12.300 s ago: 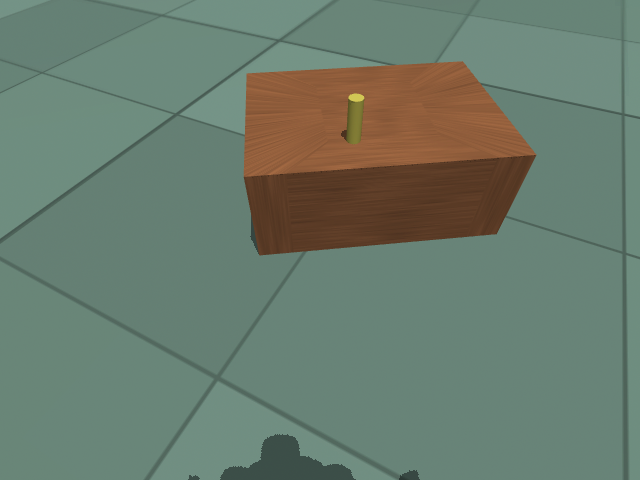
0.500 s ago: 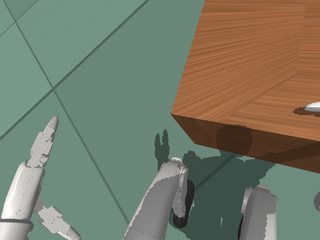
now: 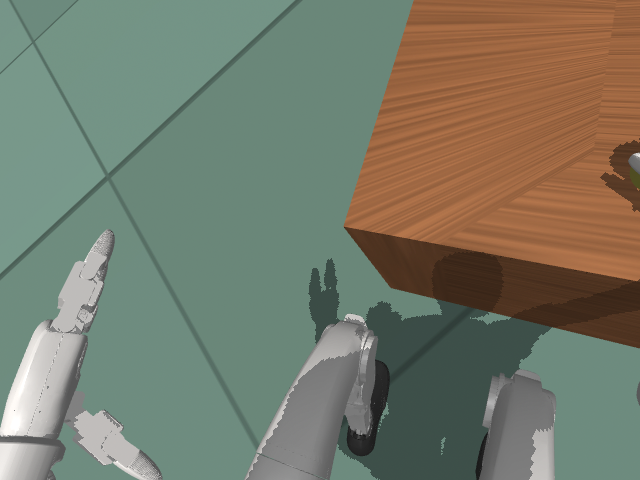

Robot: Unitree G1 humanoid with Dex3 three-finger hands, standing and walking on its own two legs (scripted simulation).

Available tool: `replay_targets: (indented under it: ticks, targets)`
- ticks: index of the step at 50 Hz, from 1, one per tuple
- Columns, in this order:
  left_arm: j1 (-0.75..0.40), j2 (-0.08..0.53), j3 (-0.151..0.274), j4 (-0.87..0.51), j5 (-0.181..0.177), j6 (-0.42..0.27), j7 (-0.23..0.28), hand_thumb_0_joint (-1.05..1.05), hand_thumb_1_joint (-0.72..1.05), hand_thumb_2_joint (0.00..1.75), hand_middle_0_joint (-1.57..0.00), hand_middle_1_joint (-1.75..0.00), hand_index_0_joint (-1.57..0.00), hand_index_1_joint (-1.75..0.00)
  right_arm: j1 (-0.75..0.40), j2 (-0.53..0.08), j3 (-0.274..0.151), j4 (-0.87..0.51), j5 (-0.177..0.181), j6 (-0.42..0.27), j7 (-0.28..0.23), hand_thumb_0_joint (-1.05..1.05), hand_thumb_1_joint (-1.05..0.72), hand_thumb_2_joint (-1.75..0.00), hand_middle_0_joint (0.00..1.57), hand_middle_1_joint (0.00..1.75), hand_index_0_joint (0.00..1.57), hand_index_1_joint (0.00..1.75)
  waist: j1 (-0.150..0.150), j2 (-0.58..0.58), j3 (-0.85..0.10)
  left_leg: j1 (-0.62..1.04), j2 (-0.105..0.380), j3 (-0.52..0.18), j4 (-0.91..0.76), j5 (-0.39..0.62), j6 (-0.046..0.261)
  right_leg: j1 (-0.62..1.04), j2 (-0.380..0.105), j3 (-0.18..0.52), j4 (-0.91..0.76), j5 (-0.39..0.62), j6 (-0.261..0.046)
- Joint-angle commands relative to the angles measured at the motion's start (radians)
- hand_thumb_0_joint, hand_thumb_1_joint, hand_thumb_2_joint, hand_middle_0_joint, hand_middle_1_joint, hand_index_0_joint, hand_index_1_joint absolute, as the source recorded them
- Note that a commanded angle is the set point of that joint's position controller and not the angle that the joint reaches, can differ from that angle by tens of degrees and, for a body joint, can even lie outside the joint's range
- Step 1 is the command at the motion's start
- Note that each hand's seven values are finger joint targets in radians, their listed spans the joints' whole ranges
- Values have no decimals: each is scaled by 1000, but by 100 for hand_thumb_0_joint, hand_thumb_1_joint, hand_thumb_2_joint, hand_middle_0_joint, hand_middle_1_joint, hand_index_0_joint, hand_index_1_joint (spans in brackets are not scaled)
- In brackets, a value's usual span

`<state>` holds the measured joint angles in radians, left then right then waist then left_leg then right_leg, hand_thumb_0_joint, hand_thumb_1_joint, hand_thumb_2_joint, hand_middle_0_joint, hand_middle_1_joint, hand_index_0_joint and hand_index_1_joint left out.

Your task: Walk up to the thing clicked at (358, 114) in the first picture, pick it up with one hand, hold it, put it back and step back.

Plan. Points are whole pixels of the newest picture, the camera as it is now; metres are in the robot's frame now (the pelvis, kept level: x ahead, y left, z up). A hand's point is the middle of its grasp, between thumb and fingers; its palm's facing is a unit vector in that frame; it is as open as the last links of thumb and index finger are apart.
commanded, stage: settle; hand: right
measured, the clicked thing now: out of the picture +0.54 -0.23 -0.03
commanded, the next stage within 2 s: lift in 1.06 s
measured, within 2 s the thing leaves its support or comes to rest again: leaves its support in 0.32 s
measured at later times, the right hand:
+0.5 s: hand out of the picture +0.52 -0.24 -0.01, palm faces +0.25 +0.97 -0.01, open 8.8 cm
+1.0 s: hand out of the picture +0.53 -0.25 +0.02, palm faces +0.26 +0.97 +0.00, open 8.8 cm
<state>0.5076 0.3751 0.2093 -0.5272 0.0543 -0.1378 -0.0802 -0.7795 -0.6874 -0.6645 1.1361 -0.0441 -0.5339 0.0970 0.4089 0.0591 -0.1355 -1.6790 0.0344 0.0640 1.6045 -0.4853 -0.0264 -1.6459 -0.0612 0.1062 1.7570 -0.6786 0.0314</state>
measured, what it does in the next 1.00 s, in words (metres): rises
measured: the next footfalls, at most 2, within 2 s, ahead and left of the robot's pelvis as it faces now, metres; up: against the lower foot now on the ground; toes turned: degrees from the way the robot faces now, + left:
none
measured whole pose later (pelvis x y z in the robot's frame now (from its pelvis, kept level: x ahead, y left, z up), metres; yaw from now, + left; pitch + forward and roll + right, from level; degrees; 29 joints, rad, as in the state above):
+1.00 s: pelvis +0.02 +0.00 +0.06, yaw +0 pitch +29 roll +5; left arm 0.46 0.31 0.10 -0.30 0.08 -0.10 -0.04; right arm -0.74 -0.61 -0.60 1.14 -0.03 -0.52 0.07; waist 0.34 0.05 -0.15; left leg -1.46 0.02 0.07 1.41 -0.46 -0.02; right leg -1.43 -0.07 0.09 1.55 -0.64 0.03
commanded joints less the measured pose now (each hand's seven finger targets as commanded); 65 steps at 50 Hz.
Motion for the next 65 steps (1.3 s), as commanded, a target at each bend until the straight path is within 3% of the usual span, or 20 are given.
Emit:
replay_targets:
  ticks: [1, 9, 18, 20, 23, 26, 29, 32, 34, 37, 40, 43, 46, 48, 53, 57, 59, 62, 64, 65]
  targets:
    - [98, 166, 156, -190, -8, -48, 26, 0, -56, 6, -5, -4, -4, -5, -240, -203, -17, -163, 1, -53, 3, 0, -23, -90, 128, 113, 129, 113, -32, -391, -544, 409, -50, 2, -137, 149, 62, 386, 30, -37, -282, 263, -25]
    - [101, 161, 158, -162, -12, -59, 31, 0, -58, 7, -6, -5, -5, -6, -297, -233, -15, -309, 13, -46, 10, 0, -32, -125, 127, 137, 130, 137, -46, -441, -610, 458, -45, -11, -161, 156, 57, 426, 30, -46, -291, 253, -25]
    - [82, 128, 98, -31, 2, -41, 47, 0, -58, 8, -5, -4, -4, -6, -340, -201, 33, -338, 21, -46, -21, 0, -21, -120, 129, 136, 132, 136, -63, -446, -582, 483, -55, -17, -219, 165, 61, 497, 28, -46, -331, 282, -26]
    - [54, 148, 106, -66, 3, -42, 53, 0, -58, 8, -5, -4, -4, -6, -380, -213, 31, -371, 27, -52, -28, 0, -18, -121, 129, 136, 133, 136, -60, -441, -643, 513, -56, -14, -225, 189, 61, 545, 29, -43, -335, 313, -25]
    - [66, 119, 70, 11, 9, -29, 51, 0, -58, 8, -5, -4, -4, -6, -336, -165, 54, -273, 29, -51, -28, 0, -20, -122, 130, 138, 135, 138, -65, -411, -542, 499, -58, -14, -244, 177, 62, 494, 30, -43, -355, 300, -28]
    - [30, 150, 93, -13, 12, -27, 60, 0, -58, 7, -5, -4, -4, -5, -364, -217, 30, -279, 25, -56, -38, 0, -18, -122, 129, 137, 133, 137, -76, -401, -592, 537, -56, -17, -258, 173, 60, 531, 29, -42, -375, 293, -28]
    - [35, 114, 56, 26, 13, -27, 56, 0, -58, 7, -5, -4, -4, -5, -356, -149, 64, -230, 34, -60, -22, 0, -18, -122, 126, 136, 131, 136, -64, -369, -536, 531, -58, -12, -270, 170, 60, 493, 28, -38, -387, 282, -31]
    - [10, 151, 82, -19, 15, -26, 64, 0, -58, 7, -5, -4, -4, -5, -361, -218, 30, -246, 25, -62, -23, 0, -20, -124, 125, 137, 130, 137, -74, -371, -635, 611, -55, -17, -274, 219, 56, 535, 30, -41, -386, 330, -32]
    - [43, 109, 56, 46, 12, -20, 59, 0, -58, 7, -5, -4, -4, -5, -323, -132, 68, -161, 34, -53, -12, 0, -22, -126, 126, 138, 130, 138, -65, -351, -526, 577, -57, -15, -294, 190, 58, 497, 32, -43, -405, 297, -32]
    - [10, 143, 77, 19, 16, -22, 66, 0, -58, 7, -5, -4, -4, -5, -365, -226, 23, -247, 26, -63, -27, 0, -23, -126, 125, 138, 130, 138, -91, -379, -614, 600, -58, -11, -291, 209, 58, 565, 29, -40, -415, 333, -28]
    - [28, 98, 38, 41, 17, -21, 60, 0, -57, 7, -5, -4, -4, -5, -366, -121, 79, -203, 36, -67, -15, 0, -25, -126, 127, 139, 131, 139, -72, -380, -547, 564, -61, 0, -296, 207, 61, 578, 28, -35, -428, 357, -22]
    - [38, 110, 43, 72, 23, -15, 64, 0, -57, 6, -5, -4, -4, -5, -377, -200, 43, -240, 27, -75, -25, 0, -26, -126, 127, 139, 131, 139, -89, -407, -579, 580, -60, -8, -299, 233, 59, 606, 27, -41, -422, 391, -22]
    - [7, 112, 50, 69, 25, -16, 65, 0, -57, 7, -5, -4, -4, -5, -369, -144, 67, -234, 36, -74, -21, 0, -25, -127, 125, 138, 129, 138, -73, -399, -571, 585, -59, -7, -308, 240, 58, 618, 24, -39, -427, 398, -23]
    - [8, 137, 68, 64, 24, -13, 66, 0, -57, 7, -5, -4, -4, -5, -368, -177, 51, -251, 34, -76, -27, 0, -27, -128, 126, 140, 130, 140, -81, -410, -604, 589, -62, -2, -313, 239, 58, 658, 22, -34, -437, 424, -21]
    - [11, 95, 29, 115, 23, -4, 63, 0, -57, 7, -5, -4, -3, -5, -382, -159, 67, -245, 37, -76, -29, 0, -30, -133, 126, 143, 130, 143, -94, -403, -569, 617, -59, -11, -337, 224, 58, 614, 28, -42, -456, 365, -25]
    - [-15, 115, 35, 78, 26, -4, 67, 0, -57, 7, -5, -4, -3, -5, -354, -163, 62, -238, 33, -73, -34, 0, -28, -134, 124, 143, 129, 143, -105, -381, -583, 647, -61, -10, -348, 225, 57, 631, 28, -42, -471, 364, -26]
    - [16, 84, 13, 108, 25, 1, 64, 0, -56, 6, -5, -5, -4, -5, -335, -115, 78, -197, 42, -72, -30, 0, -27, -132, 130, 144, 134, 144, -94, -354, -537, 658, -60, -14, -364, 223, 54, 601, 30, -46, -475, 345, -28]
    - [-1, 127, 57, 74, 24, -1, 70, 0, -55, 6, -5, -4, -4, -5, -333, -177, 43, -267, 36, -74, -41, 0, -24, -135, 133, 148, 137, 148, -109, -368, -643, 709, -59, -18, -358, 295, 51, 669, 30, -49, -463, 439, -30]
    - [23, 75, 16, 113, 25, 2, 60, 0, -55, 6, -5, -5, -4, -5, -315, -65, 100, -234, 48, -69, -32, 0, -23, -133, 131, 146, 136, 146, -103, -365, -555, 678, -63, -11, -368, 276, 54, 644, 31, -49, -482, 428, -28]
    - [9, 77, 21, 113, 20, 0, 62, 0, -56, 6, -5, -4, -4, -5, -324, -77, 91, -266, 51, -72, -32, 0, -25, -132, 132, 145, 136, 145, -106, -364, -553, 676, -60, -10, -373, 273, 54, 654, 29, -46, -489, 428, -27]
